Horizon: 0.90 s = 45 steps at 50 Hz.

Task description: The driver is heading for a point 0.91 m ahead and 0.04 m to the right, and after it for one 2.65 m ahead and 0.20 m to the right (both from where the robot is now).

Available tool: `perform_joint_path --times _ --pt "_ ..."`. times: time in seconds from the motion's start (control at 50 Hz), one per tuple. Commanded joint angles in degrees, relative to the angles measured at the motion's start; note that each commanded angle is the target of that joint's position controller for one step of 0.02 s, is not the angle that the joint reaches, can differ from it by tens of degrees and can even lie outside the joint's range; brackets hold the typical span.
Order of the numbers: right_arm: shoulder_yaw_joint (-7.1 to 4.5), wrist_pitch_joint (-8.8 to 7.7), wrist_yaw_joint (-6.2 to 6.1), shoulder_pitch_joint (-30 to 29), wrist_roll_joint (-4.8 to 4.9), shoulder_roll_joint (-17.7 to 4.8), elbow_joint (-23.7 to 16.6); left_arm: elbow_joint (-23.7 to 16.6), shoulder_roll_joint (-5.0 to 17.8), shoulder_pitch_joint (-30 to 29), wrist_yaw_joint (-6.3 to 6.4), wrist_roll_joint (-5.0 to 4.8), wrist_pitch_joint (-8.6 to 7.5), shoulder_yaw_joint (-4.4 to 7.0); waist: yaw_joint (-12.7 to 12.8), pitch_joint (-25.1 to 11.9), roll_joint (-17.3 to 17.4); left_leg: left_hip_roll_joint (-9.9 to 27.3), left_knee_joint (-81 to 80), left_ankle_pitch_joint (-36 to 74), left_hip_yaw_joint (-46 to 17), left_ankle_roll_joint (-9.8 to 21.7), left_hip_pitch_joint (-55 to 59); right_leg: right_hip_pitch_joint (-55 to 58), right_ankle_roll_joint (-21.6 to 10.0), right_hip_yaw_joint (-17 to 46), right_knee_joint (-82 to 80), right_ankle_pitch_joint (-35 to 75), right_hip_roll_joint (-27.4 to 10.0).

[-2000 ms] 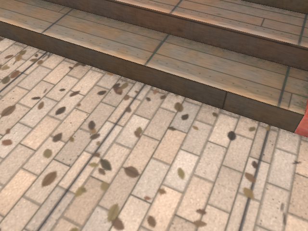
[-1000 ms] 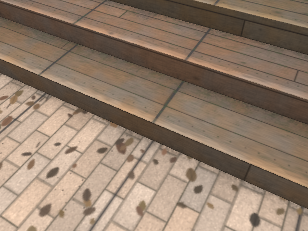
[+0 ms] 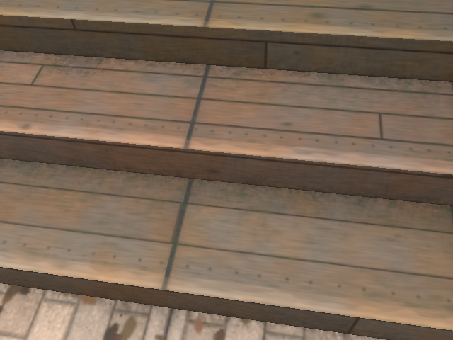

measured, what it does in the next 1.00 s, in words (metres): steps on the spot, turning right: left foot, then right foot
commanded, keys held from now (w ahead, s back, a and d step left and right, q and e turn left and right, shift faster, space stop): e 0.26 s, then no key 0.44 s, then w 0.30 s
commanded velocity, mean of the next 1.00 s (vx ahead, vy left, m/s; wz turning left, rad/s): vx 0.08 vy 0.00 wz -0.28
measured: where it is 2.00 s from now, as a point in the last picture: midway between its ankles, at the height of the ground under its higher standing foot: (270, 309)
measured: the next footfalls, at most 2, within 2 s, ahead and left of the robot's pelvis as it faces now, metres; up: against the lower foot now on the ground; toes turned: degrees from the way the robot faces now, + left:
left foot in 0.28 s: +0.12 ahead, +0.16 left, +0.00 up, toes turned -16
right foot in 0.64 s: +0.02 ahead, -0.09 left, +0.00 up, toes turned -13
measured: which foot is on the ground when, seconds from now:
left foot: up 0.00-0.26, down 0.28-0.76, up 0.78-1.00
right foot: down 0.00-0.28, up 0.30-0.62, down 0.64-1.00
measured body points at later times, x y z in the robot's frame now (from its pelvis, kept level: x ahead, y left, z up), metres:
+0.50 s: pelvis +0.04 +0.06 +0.01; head +0.08 +0.08 +0.46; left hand +0.26 +0.29 -0.10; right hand +0.09 -0.24 -0.08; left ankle +0.08 +0.17 -0.73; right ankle -0.01 -0.09 -0.66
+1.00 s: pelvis +0.08 +0.05 +0.00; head +0.08 +0.06 +0.45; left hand +0.22 +0.29 -0.12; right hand +0.13 -0.25 -0.09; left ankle +0.12 +0.14 -0.73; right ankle -0.02 -0.08 -0.73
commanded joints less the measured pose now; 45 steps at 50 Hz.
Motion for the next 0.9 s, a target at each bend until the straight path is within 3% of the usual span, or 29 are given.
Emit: perform_joint_path --times 0.02,0.12,0.22,0.26,0.28,0.3,0.32,0.34,0.36,0.38,0.4,0.46,0.52,0.58,0.62,0.64,0.66,0.68,0.7,0.72,0.74,0.76,0.8,0.86,0.9 --pt "-1.21 0.53 -0.98 5.86 -0.01 -4.12 -2.02 -4.90 9.47 -0.70 1.26 -0.21 -0.04 2.38 -2.16 -11.99 -6.29 -0.87 -5.38 3.30 -0.55 -1.48 1.47 9.09 -9.11 16.84 -7.65 8.00 -13.99" --pt "-1.30 0.57 -0.78 2.63 0.30 -4.33 -3.55 -6.43 9.46 -1.74 2.22 -0.33 1.30 2.36 -0.71 -10.55 -9.08 -2.08 -14.39 6.93 -1.76 -1.97 3.09 7.71 -6.38 20.48 -8.35 -10.09 -12.03" --pt "-1.56 -1.02 0.36 3.09 1.28 -5.20 -4.13 -7.42 9.18 -1.07 2.18 -0.22 2.23 2.32 0.00 -10.12 -11.20 -3.43 -25.71 5.45 -1.74 -0.21 8.45 11.32 -5.73 25.86 -6.20 -5.85 -12.49" --pt "-1.99 -1.56 1.04 7.15 1.46 -5.79 -3.10 -8.17 8.84 -2.34 2.34 -0.90 2.76 2.13 -2.69 -9.72 -10.94 -3.20 -37.83 11.47 -0.26 1.64 15.99 9.95 -3.86 25.78 -3.63 -3.32 -10.40" --pt "-2.68 -1.62 1.18 9.27 0.82 -8.05 -2.59 -8.30 7.16 -1.16 2.50 -1.04 2.93 1.56 -2.89 -10.45 -8.37 1.91 -41.93 14.92 -2.55 3.36 22.69 5.92 -1.42 23.05 0.08 -7.23 -8.05" --pt "-3.44 -1.15 0.89 7.69 -0.88 -12.27 -3.54 -8.89 3.64 0.60 2.30 -0.81 2.79 0.65 -0.26 -9.95 5.45 14.52 -44.71 19.34 -14.85 9.04 27.75 -3.22 1.78 13.62 12.29 -20.07 -1.43" --pt "-3.72 -0.88 1.22 7.04 -3.03 -12.66 -4.00 -10.77 7.26 -1.60 2.01 -0.60 1.76 1.80 -0.58 -7.18 16.99 21.67 -46.95 29.72 -27.01 18.36 23.76 -11.01 4.74 6.75 24.66 -31.83 3.88" --pt "-2.93 -1.17 1.12 4.32 -2.34 -9.53 -5.78 -9.12 11.39 0.62 1.71 0.20 1.27 3.04 0.10 -7.64 11.13 22.04 -45.40 33.15 -24.26 19.37 23.09 -10.41 6.33 8.85 35.21 -29.55 1.03" --pt "-2.49 -1.22 0.97 2.57 -1.19 -7.55 -6.40 -7.19 11.24 2.55 1.55 -0.13 1.51 3.33 0.85 -7.63 7.14 18.03 -43.45 34.06 -17.86 16.50 23.30 -10.07 7.16 8.36 39.02 -26.19 0.95" --pt "-2.22 -1.12 0.95 1.88 -0.18 -6.71 -6.69 -5.78 9.08 3.66 1.83 -0.08 2.12 2.91 1.09 -7.24 5.08 14.56 -42.13 33.50 -13.57 14.07 24.23 -10.34 8.31 7.63 41.76 -23.92 0.78" --pt "-1.87 -0.99 0.90 2.50 0.53 -6.19 -6.47 -5.48 7.35 3.78 1.87 0.11 2.52 2.33 0.34 -6.45 4.72 13.80 -41.76 34.95 -12.01 13.96 24.53 -11.22 9.33 7.47 44.15 -22.23 0.74" --pt "-1.29 -0.22 0.65 4.68 0.06 -5.43 -5.96 -6.73 3.84 0.37 1.71 -0.68 2.59 0.85 -1.14 -6.00 7.38 10.51 -42.20 35.22 -6.76 14.20 25.69 -8.75 10.81 3.79 36.53 -19.64 -0.58" --pt "-1.33 0.31 0.61 5.18 0.07 -6.43 -5.82 -7.73 1.88 -2.56 1.45 -0.32 2.42 -0.42 -2.58 -7.26 10.12 10.28 -41.66 34.49 -5.36 14.37 25.66 -0.14 11.04 -0.31 21.52 -20.16 -4.11" --pt "-1.66 0.74 1.02 7.07 0.60 -8.39 -5.21 -7.04 3.58 -2.03 1.19 -0.76 2.36 -0.10 -3.55 -6.87 11.51 11.42 -40.60 33.73 -7.25 14.90 25.24 6.19 9.99 -2.88 9.37 -17.14 -3.86" --pt "-1.14 0.63 1.20 7.61 1.57 -7.32 -4.51 -5.33 3.51 0.52 1.05 -0.44 2.17 -0.08 -1.78 -5.66 9.91 10.18 -39.01 32.50 -6.72 12.60 23.04 13.27 7.43 -3.39 -6.10 -5.32 -3.54" --pt "-0.77 -0.01 1.36 9.69 1.39 -6.68 -3.88 -5.45 4.89 0.71 1.29 0.01 2.16 0.03 -2.18 -6.53 8.27 9.75 -38.84 29.48 -6.76 9.85 19.75 19.04 5.61 -0.20 -7.81 -0.49 -5.83" --pt "-0.07 -0.97 1.87 9.86 -0.12 -5.01 -4.32 -5.67 7.51 2.18 1.80 0.53 2.27 0.37 -2.73 -9.44 2.44 7.28 -35.17 23.12 -3.78 6.47 15.45 25.80 3.65 5.59 -4.81 11.71 -11.98" --pt "0.63 -1.95 2.44 12.06 -0.96 -2.14 -4.53 -4.69 8.75 0.48 1.71 0.91 2.48 0.57 -5.93 -10.01 -7.70 2.49 -36.16 12.07 1.70 3.06 14.44 23.34 -0.21 7.89 -1.36 12.74 -15.32" --pt "0.67 -2.09 2.27 8.18 -1.54 -3.17 -4.26 -5.20 3.94 -1.11 1.07 0.73 2.16 -0.48 -3.42 -9.33 -6.74 2.42 -36.04 11.65 2.38 0.79 18.44 18.09 -1.07 7.34 -2.45 4.05 -14.04" --pt "0.49 -1.91 2.21 6.04 -1.15 -3.64 -4.04 -4.44 1.95 -0.57 0.79 1.22 1.81 -1.13 -2.42 -8.41 -6.27 1.36 -35.46 11.47 3.45 0.09 18.88 16.67 0.25 6.11 -3.68 -6.57 -11.58" --pt "0.52 -1.47 1.79 5.01 -0.54 -3.21 -3.72 -4.03 2.94 -0.12 0.81 1.49 1.55 -1.03 -1.71 -6.54 -6.85 0.13 -33.74 9.04 4.88 0.11 18.28 14.37 0.90 5.86 -5.03 -15.64 -10.24" --pt "0.36 -0.97 1.38 4.92 -0.08 -3.60 -3.82 -3.79 4.66 0.58 0.80 1.15 1.25 -0.65 -1.03 -3.55 -9.04 -1.30 -30.83 5.21 6.48 0.37 15.71 12.24 0.12 8.02 -7.37 -24.92 -11.02" --pt "-0.01 -1.21 1.05 4.01 1.00 -4.16 -4.89 -2.80 7.89 4.13 0.98 0.44 0.68 0.14 0.54 2.38 -13.51 -2.16 -24.10 0.46 7.46 1.81 8.00 10.74 -3.65 16.81 -13.14 -37.55 -16.45" --pt "-0.72 -3.22 1.97 2.02 2.14 -4.98 -6.52 -1.72 8.28 7.22 1.32 -0.43 -1.06 0.44 1.89 5.12 -14.24 1.91 -13.39 -5.52 2.87 4.99 -2.41 15.64 -8.35 25.54 -16.15 -33.10 -23.18" --pt "-0.57 -4.21 3.06 2.50 2.38 -4.44 -6.48 -2.09 7.62 5.61 1.30 -0.95 -1.66 0.43 0.92 3.53 -10.66 3.49 -16.23 -4.92 2.53 6.48 -2.76 18.81 -7.64 22.56 -15.64 -27.15 -22.54"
